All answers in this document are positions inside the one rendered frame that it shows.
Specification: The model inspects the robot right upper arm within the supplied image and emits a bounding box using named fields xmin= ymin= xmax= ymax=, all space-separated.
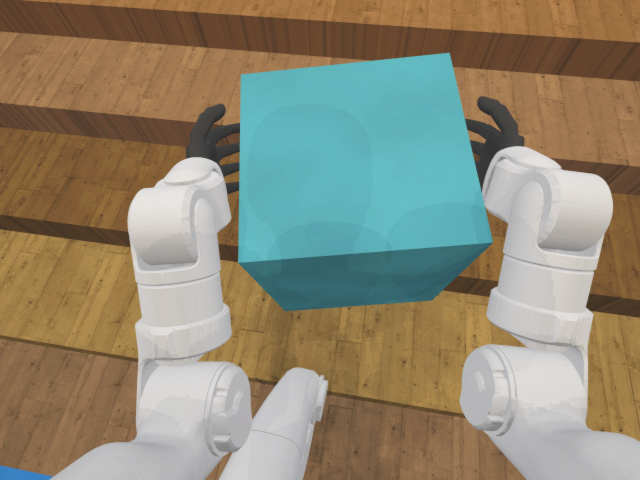
xmin=460 ymin=344 xmax=640 ymax=480

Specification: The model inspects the robot left thigh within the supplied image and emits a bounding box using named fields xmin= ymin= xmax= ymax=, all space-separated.
xmin=219 ymin=367 xmax=328 ymax=480

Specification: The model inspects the robot left hand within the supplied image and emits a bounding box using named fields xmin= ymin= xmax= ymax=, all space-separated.
xmin=186 ymin=104 xmax=240 ymax=195

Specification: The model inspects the robot left forearm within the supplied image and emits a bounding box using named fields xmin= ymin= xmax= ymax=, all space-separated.
xmin=128 ymin=157 xmax=232 ymax=430

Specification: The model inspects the robot left upper arm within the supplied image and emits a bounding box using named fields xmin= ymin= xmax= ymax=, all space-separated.
xmin=49 ymin=361 xmax=252 ymax=480

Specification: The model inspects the robot right hand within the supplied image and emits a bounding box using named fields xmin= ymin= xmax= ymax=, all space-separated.
xmin=465 ymin=96 xmax=524 ymax=191

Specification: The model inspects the carton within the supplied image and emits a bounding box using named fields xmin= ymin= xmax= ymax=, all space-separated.
xmin=238 ymin=53 xmax=493 ymax=311

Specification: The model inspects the robot right forearm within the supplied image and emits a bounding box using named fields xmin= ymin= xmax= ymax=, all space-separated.
xmin=482 ymin=146 xmax=613 ymax=417

